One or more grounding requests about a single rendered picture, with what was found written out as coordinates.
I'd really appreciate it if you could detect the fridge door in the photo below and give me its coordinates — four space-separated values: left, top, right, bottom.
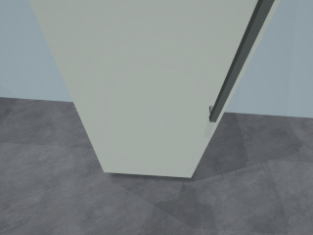
28 0 281 178

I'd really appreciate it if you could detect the handle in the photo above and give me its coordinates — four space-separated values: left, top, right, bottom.
209 0 275 122

